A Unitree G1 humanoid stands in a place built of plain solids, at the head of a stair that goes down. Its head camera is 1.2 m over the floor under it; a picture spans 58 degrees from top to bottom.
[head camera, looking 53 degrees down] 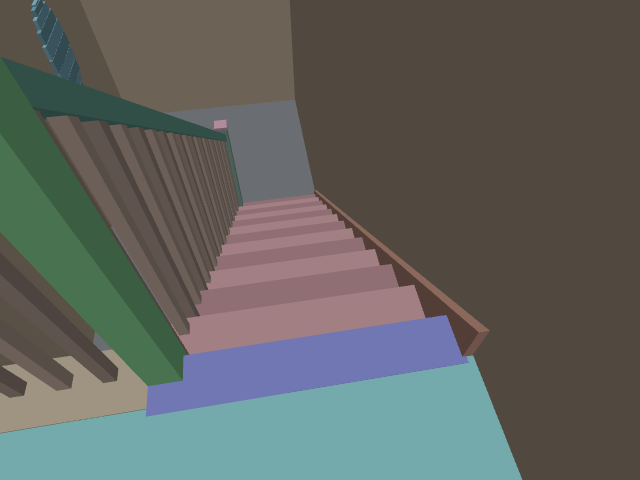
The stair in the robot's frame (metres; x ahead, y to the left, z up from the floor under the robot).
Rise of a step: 0.19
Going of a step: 0.23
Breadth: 0.89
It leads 9 degrees to the left of straight ahead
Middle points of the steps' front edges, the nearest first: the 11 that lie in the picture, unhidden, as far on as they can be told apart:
0.55 0.00 0.00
0.77 0.09 -0.19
0.99 0.12 -0.38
1.21 0.16 -0.58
1.43 0.20 -0.77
1.65 0.23 -0.96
1.87 0.27 -1.16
2.10 0.31 -1.35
2.32 0.34 -1.54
2.54 0.38 -1.73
2.76 0.42 -1.93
